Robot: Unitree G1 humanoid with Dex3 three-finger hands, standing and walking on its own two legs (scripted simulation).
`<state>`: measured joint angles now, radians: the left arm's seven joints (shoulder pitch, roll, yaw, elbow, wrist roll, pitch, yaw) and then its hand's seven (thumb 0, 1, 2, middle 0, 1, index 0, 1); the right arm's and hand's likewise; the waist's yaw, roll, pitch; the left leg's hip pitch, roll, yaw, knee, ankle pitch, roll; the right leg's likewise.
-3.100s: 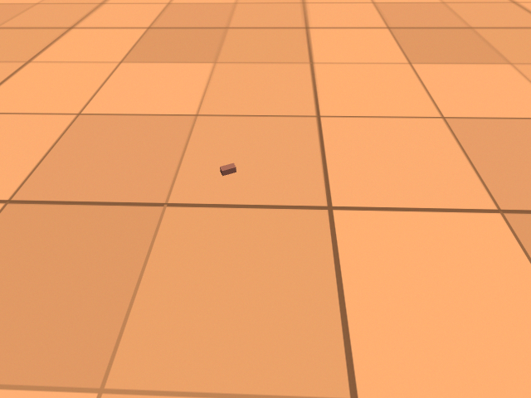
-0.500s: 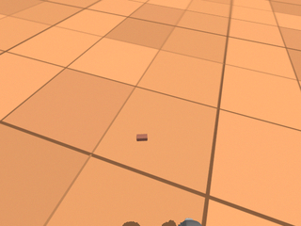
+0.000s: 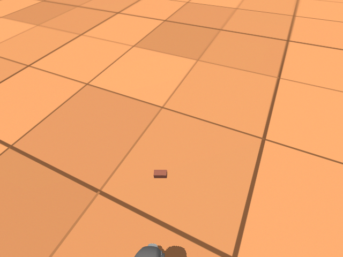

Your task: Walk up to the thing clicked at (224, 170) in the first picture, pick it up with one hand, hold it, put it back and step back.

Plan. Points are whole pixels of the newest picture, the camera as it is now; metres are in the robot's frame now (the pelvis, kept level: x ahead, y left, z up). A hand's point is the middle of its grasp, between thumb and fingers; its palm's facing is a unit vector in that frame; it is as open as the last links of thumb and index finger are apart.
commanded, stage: walk up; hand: left
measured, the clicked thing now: (160, 173) +0.74 +0.20 -0.75
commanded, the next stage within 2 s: none
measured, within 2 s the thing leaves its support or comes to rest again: neither
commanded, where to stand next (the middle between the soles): +0.38 -0.09 m, yaw +4 degrees
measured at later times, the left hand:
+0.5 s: hand (118, 224) +0.24 +0.21 -0.14, palm faces -0.04 -0.93 -0.36, open 7.4 cm
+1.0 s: hand (149, 215) +0.27 +0.12 -0.13, palm faces +0.07 -0.91 -0.41, open 7.4 cm
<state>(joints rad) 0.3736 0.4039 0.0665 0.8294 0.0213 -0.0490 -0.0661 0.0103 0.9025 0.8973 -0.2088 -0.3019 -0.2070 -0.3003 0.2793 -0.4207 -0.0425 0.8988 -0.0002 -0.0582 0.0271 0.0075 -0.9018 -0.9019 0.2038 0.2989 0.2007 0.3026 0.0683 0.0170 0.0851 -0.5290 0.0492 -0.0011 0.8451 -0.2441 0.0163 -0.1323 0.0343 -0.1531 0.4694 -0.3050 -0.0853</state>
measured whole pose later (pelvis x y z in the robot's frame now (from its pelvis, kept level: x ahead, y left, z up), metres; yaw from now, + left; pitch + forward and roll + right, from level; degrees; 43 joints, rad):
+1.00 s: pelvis +0.28 -0.15 +0.00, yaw +5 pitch -3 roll -1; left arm 0.36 0.38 0.03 0.85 0.01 -0.08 0.00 0.01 0.90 0.90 -0.21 -0.30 -0.21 -0.30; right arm 0.23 -0.42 -0.06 0.88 -0.01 0.01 0.05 0.01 -0.90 -0.90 0.20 0.30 0.20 0.30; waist 0.04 0.06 0.14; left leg -0.48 0.03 -0.05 0.75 -0.16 0.03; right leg -0.15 -0.03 -0.15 0.53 -0.31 -0.02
